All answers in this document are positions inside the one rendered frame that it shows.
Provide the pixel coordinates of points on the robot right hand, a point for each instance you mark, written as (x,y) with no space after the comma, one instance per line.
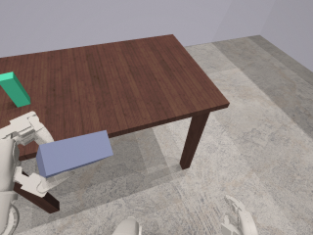
(243,224)

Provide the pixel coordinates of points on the table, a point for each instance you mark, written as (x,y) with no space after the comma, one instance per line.
(121,87)

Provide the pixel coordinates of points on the robot left hand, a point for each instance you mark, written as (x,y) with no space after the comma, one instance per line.
(23,130)

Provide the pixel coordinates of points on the robot left forearm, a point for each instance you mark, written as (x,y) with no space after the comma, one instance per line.
(9,214)

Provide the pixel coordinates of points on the left robot thigh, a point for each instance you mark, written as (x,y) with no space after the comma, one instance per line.
(128,227)

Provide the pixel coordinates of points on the sponge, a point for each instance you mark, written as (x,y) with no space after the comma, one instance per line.
(68,154)

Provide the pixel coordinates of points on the robot left shin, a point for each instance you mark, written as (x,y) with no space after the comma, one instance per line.
(131,217)

